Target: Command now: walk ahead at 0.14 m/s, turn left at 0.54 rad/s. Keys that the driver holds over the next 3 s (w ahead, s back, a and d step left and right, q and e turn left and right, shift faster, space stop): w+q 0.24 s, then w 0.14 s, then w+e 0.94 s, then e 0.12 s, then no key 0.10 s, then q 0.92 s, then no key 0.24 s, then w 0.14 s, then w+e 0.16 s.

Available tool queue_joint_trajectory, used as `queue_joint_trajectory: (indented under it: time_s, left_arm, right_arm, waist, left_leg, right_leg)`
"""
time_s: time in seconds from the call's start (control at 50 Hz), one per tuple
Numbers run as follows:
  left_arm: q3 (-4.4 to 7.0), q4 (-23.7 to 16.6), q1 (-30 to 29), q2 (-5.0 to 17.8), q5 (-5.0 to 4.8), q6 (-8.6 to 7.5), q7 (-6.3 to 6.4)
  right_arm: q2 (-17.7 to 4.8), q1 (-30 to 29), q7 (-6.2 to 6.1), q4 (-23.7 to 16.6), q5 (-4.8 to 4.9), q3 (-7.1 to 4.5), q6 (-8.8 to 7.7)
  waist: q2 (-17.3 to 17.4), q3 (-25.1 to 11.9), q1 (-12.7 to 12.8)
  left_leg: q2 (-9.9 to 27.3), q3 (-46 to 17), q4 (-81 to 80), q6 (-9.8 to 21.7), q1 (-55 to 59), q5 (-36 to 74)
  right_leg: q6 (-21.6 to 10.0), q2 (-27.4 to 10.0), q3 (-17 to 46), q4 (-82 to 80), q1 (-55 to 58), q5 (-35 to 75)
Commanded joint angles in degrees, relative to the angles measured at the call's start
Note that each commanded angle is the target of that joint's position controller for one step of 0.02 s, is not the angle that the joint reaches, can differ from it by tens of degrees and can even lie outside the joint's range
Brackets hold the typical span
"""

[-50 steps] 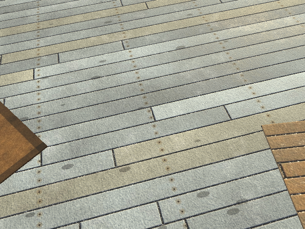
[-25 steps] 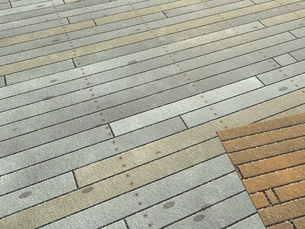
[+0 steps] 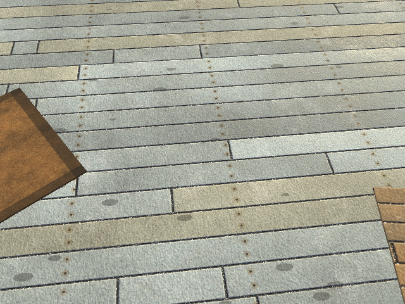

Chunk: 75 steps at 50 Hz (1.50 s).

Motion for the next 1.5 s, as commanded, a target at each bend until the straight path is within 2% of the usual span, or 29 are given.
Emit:
queue_joint_trajectory:
  time_s: [0.02, 0.04, 0.06, 0.08, 0.12, 0.2, 0.34, 0.44, 0.5, 0.54, 0.56, 0.58, 0.6, 0.62, 0.66, 0.74, 0.82, 0.92, 1.0, 1.02, 1.04, 1.06, 1.08, 1.1, 1.16, 1.26, 1.42, 1.46, 1.5]
  left_arm:
    - [2.76, -2.7, -0.1, 9.7, -1.35, -1.03, -0.46]
    - [1.83, -2.1, 0.9, 6.5, -0.57, -1.41, -0.86]
    - [0.28, -4.0, -1.7, 2.1, 1.60, -1.81, -1.41]
    - [0.35, -8.4, -7.1, 3.0, 0.74, -3.26, -1.19]
    - [1.85, -7.8, -8.5, 8.6, -1.51, -5.09, -1.84]
    - [1.66, -4.5, -6.7, 6.5, 1.49, -6.74, -2.16]
    - [-0.23, -4.1, -13.7, 2.6, 0.22, -6.96, -3.20]
    - [-0.82, -5.4, -18.1, 3.3, -0.62, -7.84, -4.79]
    - [-0.35, -4.9, -15.1, 4.9, -0.70, -7.91, -5.10]
    - [1.31, -1.7, -3.3, 7.9, -0.41, -7.61, -4.48]
    - [1.86, 0.1, 7.0, 10.0, -0.16, -7.36, -4.15]
    - [3.18, 1.5, 13.6, 15.4, 0.21, -7.18, -4.29]
    - [1.75, 2.2, 13.5, 10.3, -1.17, -7.19, -4.63]
    - [1.00, 1.5, 9.0, 8.2, -1.12, -6.74, -4.10]
    - [0.38, 0.3, 4.5, 7.0, 0.01, -5.94, -3.58]
    - [0.15, -0.2, 2.3, 7.0, -0.03, -6.13, -2.76]
    - [0.83, 1.3, 5.4, 8.8, -0.90, -5.87, -1.68]
    - [1.07, 3.4, 11.1, 9.2, -1.76, -4.59, -0.90]
    - [1.03, 2.8, 9.5, 8.3, -1.12, -3.60, -0.84]
    - [-0.03, 1.8, 9.2, 5.5, -0.38, -3.67, -1.22]
    - [-1.50, 0.6, 15.1, 0.7, -0.46, -4.05, -1.23]
    - [-1.79, -0.2, 18.4, 2.5, -1.76, -4.40, -1.22]
    - [-0.43, 0.8, 14.7, 7.6, -2.37, -4.07, -1.11]
    - [-0.04, 0.0, 9.8, 8.8, -1.77, -3.70, -1.11]
    - [0.05, -1.3, 6.1, 6.1, -0.87, -3.08, -1.80]
    - [-0.73, -3.5, 2.6, 3.3, -0.58, -2.12, -2.30]
    - [-1.03, -7.3, -8.2, 2.8, -0.22, -3.41, -5.27]
    - [0.06, -7.4, -5.4, 4.8, 0.22, -3.12, -5.61]
    - [2.42, -4.6, 6.6, 8.9, 0.45, -2.93, -4.75]
  right_arm:
    - [-5.4, 3.9, 0.27, -2.9, 0.06, -1.93, -0.51]
    - [-7.2, 9.7, -0.20, -0.8, 0.42, -3.01, -0.82]
    - [-13.0, 15.9, -1.01, -0.4, 0.39, -4.50, -1.59]
    - [-16.9, 15.6, -0.25, -2.5, -1.75, -4.53, -4.00]
    - [-9.5, 11.4, -0.24, -2.3, -1.55, -2.18, -6.30]
    - [-7.2, 10.9, -1.72, -2.4, -1.47, -0.99, -6.67]
    - [-8.1, 15.5, -2.70, 1.7, -0.89, -1.16, -6.92]
    - [-8.9, 18.4, -2.48, 4.3, -0.66, -1.24, -6.56]
    - [-9.6, 17.8, -2.56, 5.1, -0.73, -1.41, -6.20]
    - [-9.5, 16.6, -2.83, 4.9, -1.07, -1.17, -5.80]
    - [-8.3, 16.3, -3.09, 3.9, -1.95, -0.42, -5.84]
    - [-3.2, 21.5, -2.72, 2.4, -2.21, 1.13, -6.73]
    - [-5.7, 18.5, -2.39, 1.9, -2.00, 1.02, -8.14]
    - [-8.6, 12.3, -1.60, 0.4, -0.12, 0.20, -9.24]
    - [-7.5, 6.7, -1.16, -0.7, -1.35, 0.54, -10.69]
    - [-5.2, 8.9, -1.35, -0.8, -2.83, 0.75, -9.74]
    - [-2.7, -1.5, -1.47, -3.7, -3.20, 1.94, -9.86]
    - [-4.0, -8.2, -0.52, -5.2, -1.60, 1.38, -10.64]
    - [-7.6, -0.4, -0.81, -3.7, -1.39, -0.77, -11.19]
    - [-9.8, 6.9, -1.26, -3.0, -2.21, -1.64, -11.34]
    - [-14.4, 13.7, -1.66, -2.2, -3.25, -2.82, -10.74]
    - [-13.0, 15.5, -0.93, -0.6, -2.27, -2.71, -10.02]
    - [-7.9, 12.2, -1.00, -1.6, -1.95, -1.48, -9.77]
    - [-5.8, 9.4, -1.16, -1.8, -1.99, -0.85, -9.40]
    - [-3.6, 6.1, -1.11, -0.4, -2.80, -0.11, -9.68]
    - [-5.9, 5.3, -1.15, 2.5, -2.03, -1.19, -10.43]
    - [-10.5, 7.4, -2.33, 5.8, -0.77, -2.11, -8.04]
    - [-12.0, 7.1, -2.74, 5.8, 0.29, -2.61, -7.40]
    - [-10.7, 6.7, -2.83, 5.6, 0.69, -2.11, -6.97]
  waist:
    - [-6.6, -8.1, -2.1]
    - [-2.0, -8.6, -3.7]
    - [13.0, -7.3, -5.7]
    - [15.9, -7.3, -7.2]
    - [9.3, -0.4, -4.8]
    - [6.1, -0.7, -3.4]
    - [7.2, -0.1, -6.3]
    - [7.5, 2.3, -8.0]
    - [9.1, 0.6, -5.7]
    - [8.1, -8.5, 0.8]
    - [5.2, -16.4, 5.2]
    - [-11.9, -24.7, 3.4]
    - [-12.3, -23.8, 4.1]
    - [-8.4, -13.4, 4.0]
    - [1.2, -4.3, 1.6]
    - [-3.7, -3.5, -2.8]
    - [-2.3, -0.5, 0.4]
    - [-3.7, -2.3, 2.4]
    - [-5.3, -5.7, -3.0]
    - [-3.0, -12.7, -6.6]
    - [9.6, -22.1, -6.1]
    - [20.4, -24.3, -4.8]
    - [11.5, -15.9, -5.6]
    - [6.8, -9.7, -5.8]
    - [6.7, -2.1, -3.2]
    - [5.1, -0.6, -2.2]
    - [4.6, -0.4, -4.7]
    - [6.0, -3.3, -2.3]
    - [3.5, -9.7, 4.7]
  left_leg:
    - [-3.9, 5.3, -12.6, 3.4, 12.0, 5.6]
    - [-4.1, 2.7, -15.7, 5.6, 21.2, 3.9]
    - [9.7, -19.9, -22.3, 11.7, 29.5, 1.1]
    - [20.0, -46.8, -31.7, 23.5, 26.8, -13.1]
    - [17.8, -39.5, -34.4, 20.9, 22.3, -18.2]
    - [9.2, -23.6, -33.5, 15.5, 18.3, 6.8]
    - [7.1, -17.0, -33.4, 13.8, 18.1, 14.7]
    - [10.4, -17.1, -31.5, 14.0, 22.4, 19.6]
    - [11.3, -14.7, -27.5, 12.4, 25.8, 36.7]
    - [7.8, -9.4, -12.5, 10.2, 24.9, 59.2]
    - [6.2, -8.5, 1.4, 8.5, 14.5, 51.3]
    - [-4.4, -4.9, 25.4, 3.1, -8.2, 15.4]
    - [-5.3, -10.0, 31.1, 3.2, -17.1, -7.0]
    - [-1.9, -10.0, 32.9, 3.7, -22.0, -3.1]
    - [1.9, -7.8, 26.3, 3.9, -20.1, 3.7]
    - [3.4, -6.0, 16.7, 0.9, -13.4, 7.3]
    - [1.0, -4.3, -2.4, -1.4, -9.7, 21.2]
    - [-2.1, -6.3, -14.4, -0.9, -2.9, 28.0]
    - [-1.7, -5.8, -19.3, 3.4, 8.7, 20.1]
    - [4.0, -10.0, -18.1, 6.6, 21.6, 18.2]
    - [17.3, -29.3, -18.4, 13.6, 42.4, 11.9]
    - [23.5, -47.9, -24.5, 17.9, 45.3, -1.1]
    - [21.1, -41.9, -26.2, 15.6, 38.2, -6.6]
    - [18.5, -32.3, -26.8, 13.6, 30.9, -1.4]
    - [12.3, -16.5, -31.0, 11.8, 16.7, 16.6]
    - [13.2, -7.4, -35.3, 14.3, 16.7, 24.5]
    - [11.6, 5.8, -28.9, 9.8, 21.4, 44.4]
    - [12.0, 6.5, -21.8, 8.6, 23.2, 55.2]
    - [8.8, 8.4, -4.5, 5.6, 18.7, 54.0]
  right_leg:
    - [-9.5, -11.3, 6.7, -4.5, -1.1, -0.8]
    - [-6.7, -8.6, 2.8, 3.5, -8.3, -9.4]
    - [-1.1, -2.1, -3.0, 27.2, -24.7, -19.8]
    - [-0.1, 4.8, 7.6, 37.0, -38.2, -21.7]
    - [-2.2, 0.3, 11.9, 37.8, -39.9, -10.7]
    - [-0.4, -0.3, 10.0, 28.7, -30.8, 5.5]
    - [2.4, 2.2, 8.7, 6.8, -24.5, 19.1]
    - [-0.5, 2.2, 7.1, 1.0, -24.2, 17.1]
    - [-4.2, 3.8, 4.8, -0.5, -18.7, 12.1]
    - [-8.1, 7.0, 2.2, -2.2, -1.3, 13.3]
    - [-12.0, 0.5, 10.7, 0.1, 16.7, 13.9]
    - [-22.0, -14.3, 40.2, -3.5, 37.0, 2.3]
    - [-21.9, -15.8, 52.7, -12.2, 37.9, -5.7]
    - [-19.4, -14.5, 44.8, -13.5, 30.0, -7.4]
    - [-17.6, -10.0, 34.5, -16.1, 14.9, 1.9]
    - [-18.3, -5.9, 27.4, -19.3, 3.3, 14.9]
    - [-15.0, -1.3, 20.9, -19.1, -3.0, 17.3]
    - [-12.2, -2.9, 25.7, -14.2, 1.4, 13.1]
    - [-9.0, -2.6, 28.8, -3.3, 5.0, 18.8]
    - [-7.3, 0.5, 26.2, 8.8, 0.7, 16.1]
    - [-3.5, 8.3, 18.4, 28.4, -15.7, -2.3]
    - [-2.4, 7.3, 16.5, 40.2, -27.6, -17.6]
    - [-2.0, 3.8, 17.5, 45.0, -31.0, -12.6]
    - [-1.5, 1.9, 15.1, 45.0, -30.8, -7.7]
    - [-1.2, -2.1, 13.9, 39.3, -25.1, -1.2]
    - [0.4, -3.4, 12.8, 30.4, -28.4, 6.0]
    - [-2.3, 0.6, 4.9, 7.6, -19.6, 17.5]
    - [-4.5, 3.6, 3.3, 5.5, -13.8, 12.6]
    - [-8.1, 6.8, 3.3, -1.6, 3.4, 19.6]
